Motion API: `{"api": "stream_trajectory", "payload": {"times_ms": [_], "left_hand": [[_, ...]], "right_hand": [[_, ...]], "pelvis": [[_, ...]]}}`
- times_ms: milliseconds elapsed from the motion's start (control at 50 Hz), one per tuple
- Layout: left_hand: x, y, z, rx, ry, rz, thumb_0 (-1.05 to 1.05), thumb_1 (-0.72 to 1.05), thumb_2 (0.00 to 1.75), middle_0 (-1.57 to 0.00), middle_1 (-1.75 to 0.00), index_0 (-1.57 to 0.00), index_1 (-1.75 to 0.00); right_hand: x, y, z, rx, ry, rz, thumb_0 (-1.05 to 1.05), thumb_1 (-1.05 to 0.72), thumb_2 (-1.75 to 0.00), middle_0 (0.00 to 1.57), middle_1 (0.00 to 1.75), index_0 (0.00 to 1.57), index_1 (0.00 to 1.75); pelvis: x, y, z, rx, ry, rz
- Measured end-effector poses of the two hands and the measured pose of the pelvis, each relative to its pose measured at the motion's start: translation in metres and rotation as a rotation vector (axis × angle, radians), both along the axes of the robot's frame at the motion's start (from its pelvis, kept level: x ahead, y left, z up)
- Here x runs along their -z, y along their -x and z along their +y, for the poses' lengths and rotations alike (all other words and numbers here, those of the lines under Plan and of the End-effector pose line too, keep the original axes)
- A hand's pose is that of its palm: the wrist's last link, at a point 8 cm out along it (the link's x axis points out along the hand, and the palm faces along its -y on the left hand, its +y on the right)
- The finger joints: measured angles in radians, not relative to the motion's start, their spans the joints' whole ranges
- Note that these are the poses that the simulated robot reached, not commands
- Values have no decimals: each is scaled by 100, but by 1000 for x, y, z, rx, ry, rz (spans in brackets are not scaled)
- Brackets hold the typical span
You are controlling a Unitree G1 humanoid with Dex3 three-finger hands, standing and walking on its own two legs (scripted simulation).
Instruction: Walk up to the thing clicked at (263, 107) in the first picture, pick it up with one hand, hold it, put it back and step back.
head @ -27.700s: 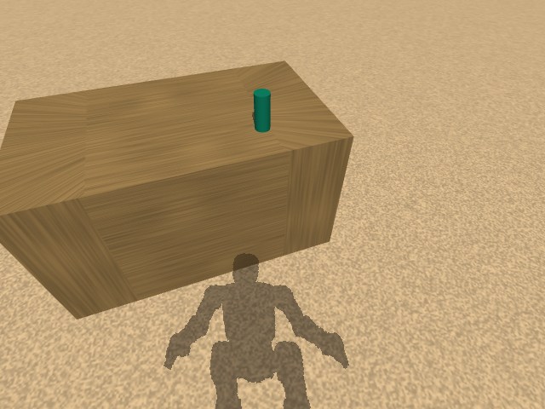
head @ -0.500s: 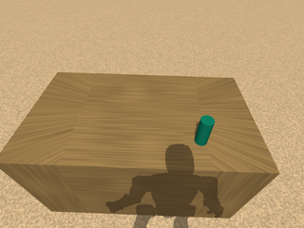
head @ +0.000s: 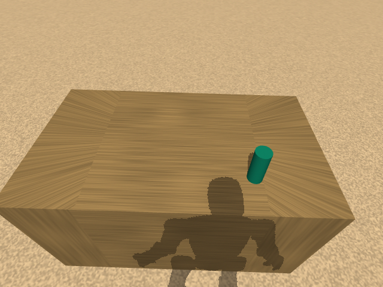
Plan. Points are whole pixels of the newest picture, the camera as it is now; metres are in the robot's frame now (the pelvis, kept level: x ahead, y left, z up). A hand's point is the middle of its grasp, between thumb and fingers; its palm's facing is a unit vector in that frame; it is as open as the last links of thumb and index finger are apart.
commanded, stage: stand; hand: right
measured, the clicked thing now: (259, 165) +0.51 -0.21 -0.11
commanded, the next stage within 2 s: step back in 1.48 s
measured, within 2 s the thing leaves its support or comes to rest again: neither
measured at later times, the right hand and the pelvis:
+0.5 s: hand out of the picture +0.07 -0.25 -0.16, palm faces -0.03 +0.94 -0.34, open 7.4 cm; pelvis +0.01 +0.00 +0.00, yaw +0 degrees
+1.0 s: hand out of the picture +0.07 -0.25 -0.16, palm faces -0.02 +0.94 -0.34, open 7.4 cm; pelvis +0.01 +0.00 +0.00, yaw +0 degrees
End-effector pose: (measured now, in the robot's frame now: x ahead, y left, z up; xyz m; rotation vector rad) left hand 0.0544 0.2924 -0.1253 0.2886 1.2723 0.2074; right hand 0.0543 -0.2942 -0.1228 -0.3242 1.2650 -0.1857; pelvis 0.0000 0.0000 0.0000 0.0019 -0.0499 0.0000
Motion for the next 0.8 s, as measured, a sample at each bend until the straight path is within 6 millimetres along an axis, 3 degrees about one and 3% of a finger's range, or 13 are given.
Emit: {"api": "stream_trajectory", "payload": {"times_ms": [280,800], "left_hand": [[-3,-16,4,12,-6,-17,1,90,89,-20,-30,-20,-30],[-6,-19,5,14,-12,-24,1,90,89,-20,-30,-20,-30]], "right_hand": [[-1,-7,1,9,2,-3,0,-91,-89,20,30,20,30],[-2,-11,-1,13,1,-10,0,-91,-89,20,30,20,30]], "pelvis": [[-1,-6,3,4,1,5],[-2,-8,2,4,0,5]]}}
